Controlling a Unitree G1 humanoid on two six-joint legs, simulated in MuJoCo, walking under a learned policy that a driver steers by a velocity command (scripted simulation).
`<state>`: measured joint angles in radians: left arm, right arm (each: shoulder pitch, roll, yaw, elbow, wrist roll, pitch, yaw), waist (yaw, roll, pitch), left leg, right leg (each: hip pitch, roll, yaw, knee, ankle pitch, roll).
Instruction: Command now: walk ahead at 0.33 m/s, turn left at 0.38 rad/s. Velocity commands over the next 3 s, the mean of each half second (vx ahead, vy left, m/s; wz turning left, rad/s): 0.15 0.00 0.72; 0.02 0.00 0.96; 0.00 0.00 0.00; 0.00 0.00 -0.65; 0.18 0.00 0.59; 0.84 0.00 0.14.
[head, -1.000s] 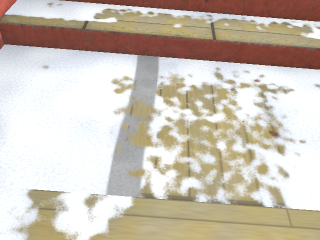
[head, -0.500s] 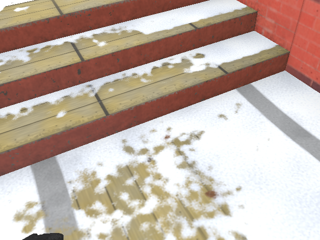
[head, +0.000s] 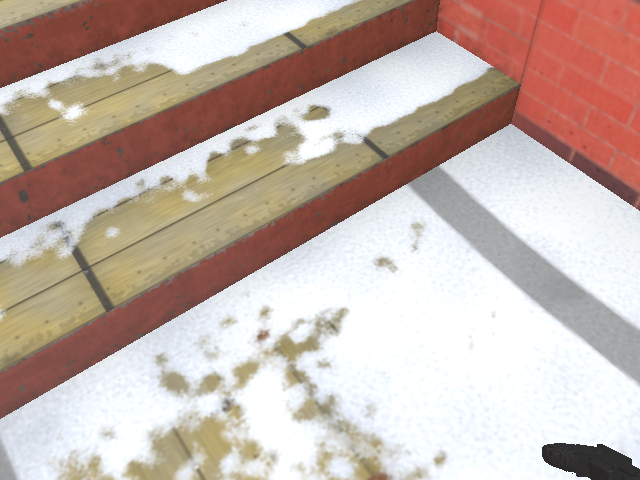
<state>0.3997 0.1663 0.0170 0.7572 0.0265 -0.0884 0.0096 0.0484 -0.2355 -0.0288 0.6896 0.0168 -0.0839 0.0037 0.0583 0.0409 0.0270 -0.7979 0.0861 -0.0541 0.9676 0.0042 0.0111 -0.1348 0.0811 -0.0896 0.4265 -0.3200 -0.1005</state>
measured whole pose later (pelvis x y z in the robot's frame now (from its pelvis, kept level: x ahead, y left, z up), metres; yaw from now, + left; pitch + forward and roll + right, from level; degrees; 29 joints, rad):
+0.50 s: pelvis +0.21 +0.03 +0.00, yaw +24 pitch +3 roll -2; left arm 0.02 0.24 0.05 0.61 0.01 -0.01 0.06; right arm 0.19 -0.29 -0.09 0.60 0.03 0.05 -0.05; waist -0.04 -0.01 0.06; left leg -0.42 -0.22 -0.26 0.46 -0.05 0.09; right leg -0.67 0.03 0.23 0.94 -0.26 0.07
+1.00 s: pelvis +0.30 -0.01 +0.00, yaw +54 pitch +1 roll -1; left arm 0.09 0.22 0.05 0.64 0.03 0.02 0.06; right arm 0.22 -0.33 -0.09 0.58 0.02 0.08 -0.01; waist -0.01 0.04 0.06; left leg -0.61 0.08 -0.04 1.14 -0.33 -0.12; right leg -0.27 -0.03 -0.13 0.43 -0.18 -0.02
